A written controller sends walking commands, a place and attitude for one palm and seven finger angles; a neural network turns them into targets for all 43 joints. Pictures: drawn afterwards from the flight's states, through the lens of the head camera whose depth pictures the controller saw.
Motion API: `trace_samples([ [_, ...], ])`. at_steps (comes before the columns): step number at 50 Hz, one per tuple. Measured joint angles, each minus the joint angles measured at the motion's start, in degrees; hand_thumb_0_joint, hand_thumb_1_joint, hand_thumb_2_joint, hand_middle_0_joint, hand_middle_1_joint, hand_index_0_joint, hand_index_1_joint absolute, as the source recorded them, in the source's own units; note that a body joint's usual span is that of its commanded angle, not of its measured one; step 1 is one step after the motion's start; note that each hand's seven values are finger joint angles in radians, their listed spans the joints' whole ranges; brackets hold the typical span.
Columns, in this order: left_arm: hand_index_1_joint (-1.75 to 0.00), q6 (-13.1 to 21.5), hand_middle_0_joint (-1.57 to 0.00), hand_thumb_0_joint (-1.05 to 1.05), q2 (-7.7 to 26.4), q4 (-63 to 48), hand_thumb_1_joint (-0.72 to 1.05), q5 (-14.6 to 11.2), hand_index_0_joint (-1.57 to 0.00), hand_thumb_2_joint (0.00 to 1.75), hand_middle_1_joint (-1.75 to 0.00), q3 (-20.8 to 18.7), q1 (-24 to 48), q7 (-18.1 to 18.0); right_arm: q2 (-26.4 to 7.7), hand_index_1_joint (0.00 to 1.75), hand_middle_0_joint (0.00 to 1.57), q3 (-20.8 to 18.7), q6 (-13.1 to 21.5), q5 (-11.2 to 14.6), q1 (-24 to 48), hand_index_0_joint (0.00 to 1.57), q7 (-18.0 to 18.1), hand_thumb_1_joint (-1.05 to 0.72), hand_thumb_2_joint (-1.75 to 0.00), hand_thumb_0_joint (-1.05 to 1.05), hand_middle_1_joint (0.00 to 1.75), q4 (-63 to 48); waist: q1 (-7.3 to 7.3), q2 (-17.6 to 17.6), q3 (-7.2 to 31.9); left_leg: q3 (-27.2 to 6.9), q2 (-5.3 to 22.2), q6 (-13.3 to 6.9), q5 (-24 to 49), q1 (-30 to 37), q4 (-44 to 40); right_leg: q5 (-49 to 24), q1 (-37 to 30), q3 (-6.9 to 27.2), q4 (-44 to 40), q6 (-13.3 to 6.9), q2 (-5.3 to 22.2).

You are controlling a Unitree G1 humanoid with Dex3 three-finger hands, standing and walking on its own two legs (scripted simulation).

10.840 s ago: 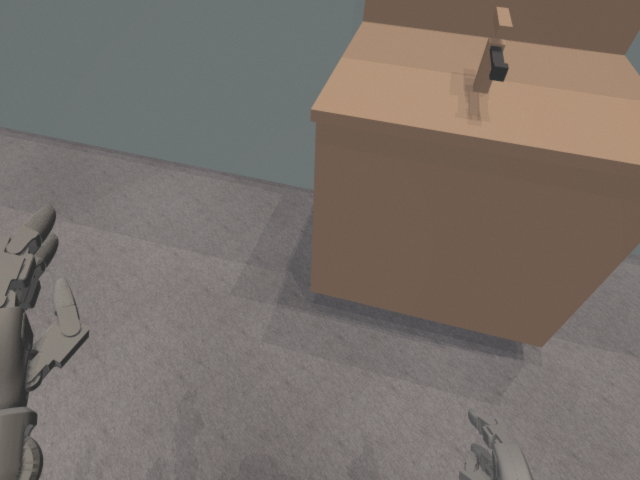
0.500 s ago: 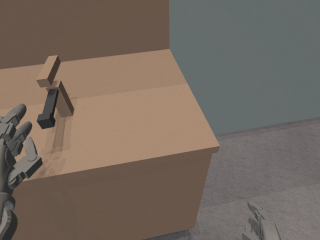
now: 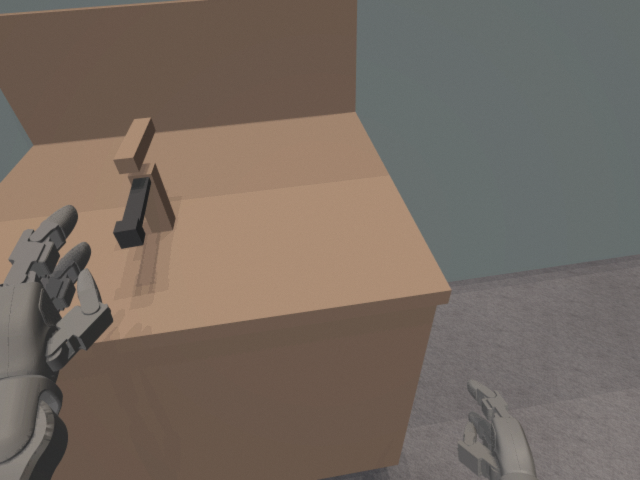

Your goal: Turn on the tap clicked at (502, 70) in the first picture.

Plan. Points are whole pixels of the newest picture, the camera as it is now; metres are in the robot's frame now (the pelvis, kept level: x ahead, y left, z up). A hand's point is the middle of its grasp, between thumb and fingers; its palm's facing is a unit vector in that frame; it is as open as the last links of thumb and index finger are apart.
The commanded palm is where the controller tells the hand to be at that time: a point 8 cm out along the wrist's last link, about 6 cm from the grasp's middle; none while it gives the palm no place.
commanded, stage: turn the palm inward beside the body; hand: left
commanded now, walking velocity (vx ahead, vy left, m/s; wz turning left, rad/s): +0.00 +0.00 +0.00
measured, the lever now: (129, 233) +0.35 +0.31 +0.16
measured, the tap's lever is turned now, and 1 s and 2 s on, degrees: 4 4 4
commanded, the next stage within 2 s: reach beside the lever's end, fingers flat in 0.76 s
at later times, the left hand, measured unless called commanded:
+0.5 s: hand (116, 313) +0.19 +0.22 +0.21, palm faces +0.47 -0.87 -0.14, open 7.4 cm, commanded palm +0.13 +0.26 +0.21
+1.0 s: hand (120, 306) +0.20 +0.22 +0.20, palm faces +0.48 -0.86 -0.14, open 7.4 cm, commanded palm +0.15 +0.27 +0.21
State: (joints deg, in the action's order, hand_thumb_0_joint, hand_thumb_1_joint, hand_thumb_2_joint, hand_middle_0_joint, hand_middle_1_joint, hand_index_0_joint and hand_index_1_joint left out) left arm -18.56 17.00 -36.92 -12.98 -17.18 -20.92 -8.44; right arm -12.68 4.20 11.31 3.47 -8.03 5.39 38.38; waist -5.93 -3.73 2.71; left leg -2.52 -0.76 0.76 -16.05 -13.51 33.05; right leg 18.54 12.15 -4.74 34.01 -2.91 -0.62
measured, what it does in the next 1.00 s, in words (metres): stands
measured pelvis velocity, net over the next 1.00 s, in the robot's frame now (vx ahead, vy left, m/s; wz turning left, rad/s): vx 0.01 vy -0.02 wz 0.01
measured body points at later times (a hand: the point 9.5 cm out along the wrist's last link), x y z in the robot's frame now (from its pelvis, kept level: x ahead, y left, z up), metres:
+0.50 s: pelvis +0.00 -0.01 +0.00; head -0.04 -0.05 +0.45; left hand +0.16 +0.26 +0.22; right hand +0.23 -0.22 -0.06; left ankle +0.02 +0.13 -0.73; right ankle +0.00 -0.08 -0.73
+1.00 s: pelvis +0.01 -0.02 +0.00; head -0.03 -0.06 +0.45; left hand +0.17 +0.27 +0.21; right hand +0.23 -0.22 -0.07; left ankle +0.02 +0.13 -0.73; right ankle +0.00 -0.08 -0.73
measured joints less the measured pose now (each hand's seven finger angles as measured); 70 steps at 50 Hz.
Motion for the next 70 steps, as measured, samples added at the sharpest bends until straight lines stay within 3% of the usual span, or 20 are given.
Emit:
trace_samples([
  [20,-0.30,-5.7,-0.20,0.01,-1.2,-2.6,0.90,-3.2,-0.20,0.90,-0.30,-0.6,0.3,-1.2,-1.4,0.30,0.20,-0.5,0.5,0.7,0.5,0.20,0.5,-0.90,-0.90,0.01,0.30,1.2,0.00,-0.6,0.0,-0.8,0.6,0.7,0.0,1.3,-0.3,0.0,-1.6,-0.8,-0.6,-0.7,-0.6],
  [33,-0.30,-6.7,-0.20,0.01,-1.4,-2.6,0.90,-3.6,-0.20,0.90,-0.30,-0.7,0.3,-1.4,-1.6,0.30,0.20,-0.6,0.5,0.6,0.4,0.20,0.4,-0.90,-0.90,0.01,0.30,1.0,0.06,-0.9,0.2,-1.1,1.0,1.1,-0.3,1.7,-0.6,0.3,-2.0,-1.0,-0.9,-1.2,-1.1],
  [51,-0.30,-6.0,-0.20,0.01,-1.1,0.2,0.90,-4.0,-0.21,0.90,-0.30,-2.2,1.1,-0.7,-1.6,0.30,0.20,-0.9,0.7,0.6,0.0,0.20,0.6,-0.90,-0.90,0.01,0.30,1.2,0.11,-0.8,0.3,-1.0,1.1,1.2,-0.5,1.8,-0.9,0.6,-2.2,-1.0,-1.2,-1.2,-1.1],
  [70,-0.29,-2.7,-0.20,0.01,0.0,9.1,0.90,-3.8,-0.20,0.90,-0.30,-5.1,5.6,0.9,-1.3,0.30,0.20,-1.1,1.6,0.7,-0.8,0.20,1.4,-0.90,-0.90,0.01,0.30,1.6,0.66,-0.1,-0.4,-0.5,0.7,0.7,0.3,1.5,-1.9,-0.4,-1.7,-0.4,-2.2,-0.7,-0.8],
])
